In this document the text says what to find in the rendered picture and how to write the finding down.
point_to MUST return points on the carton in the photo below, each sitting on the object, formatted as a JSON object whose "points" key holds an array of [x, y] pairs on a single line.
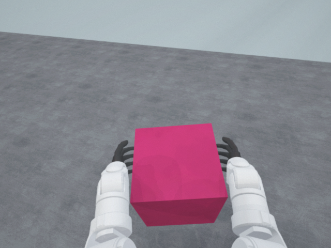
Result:
{"points": [[177, 177]]}

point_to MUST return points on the robot left upper arm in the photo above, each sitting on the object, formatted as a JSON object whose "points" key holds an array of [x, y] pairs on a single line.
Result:
{"points": [[119, 242]]}

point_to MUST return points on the robot right upper arm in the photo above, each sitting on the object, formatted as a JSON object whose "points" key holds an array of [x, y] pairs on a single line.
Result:
{"points": [[252, 242]]}

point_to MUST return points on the right robot hand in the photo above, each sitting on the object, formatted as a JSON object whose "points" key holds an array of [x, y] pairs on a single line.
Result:
{"points": [[232, 151]]}

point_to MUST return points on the left robot forearm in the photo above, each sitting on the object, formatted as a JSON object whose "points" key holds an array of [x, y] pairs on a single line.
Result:
{"points": [[112, 218]]}

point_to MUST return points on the left robot hand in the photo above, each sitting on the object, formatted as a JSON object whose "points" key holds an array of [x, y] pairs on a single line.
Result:
{"points": [[118, 155]]}

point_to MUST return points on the right robot forearm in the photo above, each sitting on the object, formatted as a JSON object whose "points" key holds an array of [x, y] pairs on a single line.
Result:
{"points": [[251, 215]]}

